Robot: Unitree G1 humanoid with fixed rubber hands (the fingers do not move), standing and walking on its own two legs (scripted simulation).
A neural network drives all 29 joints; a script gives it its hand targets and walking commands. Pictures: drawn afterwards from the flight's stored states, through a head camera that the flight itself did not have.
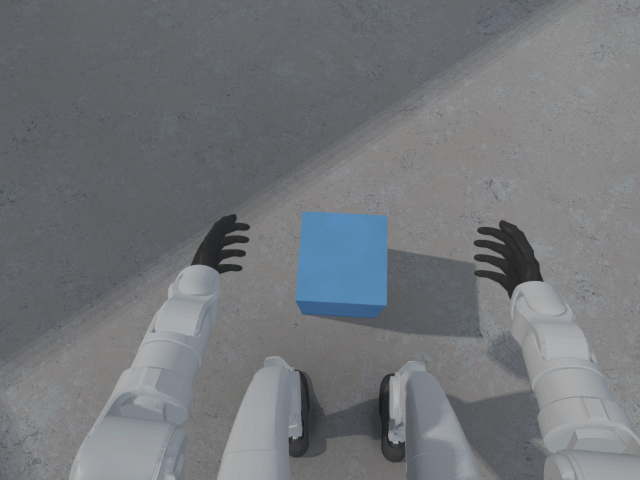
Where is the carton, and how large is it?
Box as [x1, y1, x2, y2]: [295, 211, 387, 317]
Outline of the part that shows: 302,211 295,298 302,313 374,317 386,305 387,216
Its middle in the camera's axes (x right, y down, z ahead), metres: +0.05 +0.09 +1.00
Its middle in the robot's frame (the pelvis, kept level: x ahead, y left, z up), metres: +0.47 -0.01 -0.56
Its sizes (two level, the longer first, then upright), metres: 0.210 0.200 0.250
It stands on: the floor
